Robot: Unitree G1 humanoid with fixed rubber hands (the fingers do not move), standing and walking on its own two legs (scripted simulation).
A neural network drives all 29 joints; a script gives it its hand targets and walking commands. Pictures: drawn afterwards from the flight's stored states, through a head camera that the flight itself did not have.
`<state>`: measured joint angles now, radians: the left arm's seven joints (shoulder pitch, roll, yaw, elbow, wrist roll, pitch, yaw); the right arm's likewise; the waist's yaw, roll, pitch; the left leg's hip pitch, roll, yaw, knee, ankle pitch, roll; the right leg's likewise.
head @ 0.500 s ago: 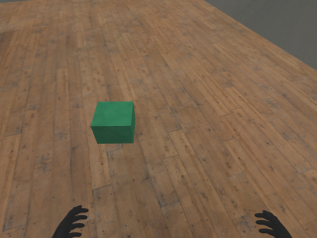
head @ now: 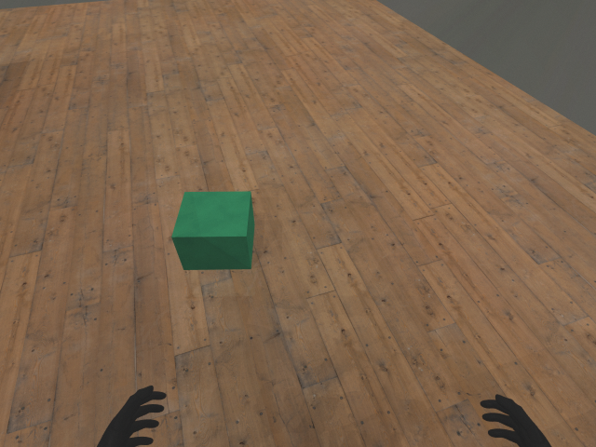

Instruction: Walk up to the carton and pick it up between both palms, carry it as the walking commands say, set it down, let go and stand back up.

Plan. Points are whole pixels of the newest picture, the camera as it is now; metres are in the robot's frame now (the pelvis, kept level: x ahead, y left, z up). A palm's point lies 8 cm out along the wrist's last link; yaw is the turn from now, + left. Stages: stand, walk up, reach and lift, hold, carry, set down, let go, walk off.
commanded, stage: walk up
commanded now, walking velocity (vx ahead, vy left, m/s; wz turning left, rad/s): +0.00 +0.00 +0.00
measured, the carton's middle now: (217, 230) +1.06 +0.38 -0.65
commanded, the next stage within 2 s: none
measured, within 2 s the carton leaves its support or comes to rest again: neither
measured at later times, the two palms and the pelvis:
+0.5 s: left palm (34, 419) +0.19 +0.40 -0.10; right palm out of the picture +0.17 -0.12 -0.08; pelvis +0.09 +0.14 +0.00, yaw +7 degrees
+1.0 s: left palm (29, 353) +0.29 +0.46 -0.10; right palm (335, 279) +0.43 -0.04 -0.07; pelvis +0.27 +0.18 +0.01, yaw +14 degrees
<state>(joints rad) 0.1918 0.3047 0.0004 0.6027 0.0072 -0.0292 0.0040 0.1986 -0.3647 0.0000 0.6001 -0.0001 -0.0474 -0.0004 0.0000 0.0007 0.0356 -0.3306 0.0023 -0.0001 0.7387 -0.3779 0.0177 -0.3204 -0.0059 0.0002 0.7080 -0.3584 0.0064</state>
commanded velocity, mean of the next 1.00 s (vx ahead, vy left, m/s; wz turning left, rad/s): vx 0.51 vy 0.00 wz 0.36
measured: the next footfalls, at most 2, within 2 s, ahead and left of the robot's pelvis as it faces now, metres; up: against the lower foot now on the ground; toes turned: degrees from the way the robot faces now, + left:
left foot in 0.38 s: +0.16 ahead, +0.24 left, +0.00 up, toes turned +7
right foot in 0.84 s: +0.31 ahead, +0.01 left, +0.00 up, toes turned +8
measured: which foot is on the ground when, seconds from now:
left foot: down 0.00-0.06, up 0.08-0.36, down 0.38-0.84, up 0.86-1.00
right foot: down 0.00-0.36, up 0.38-0.82, down 0.84-1.00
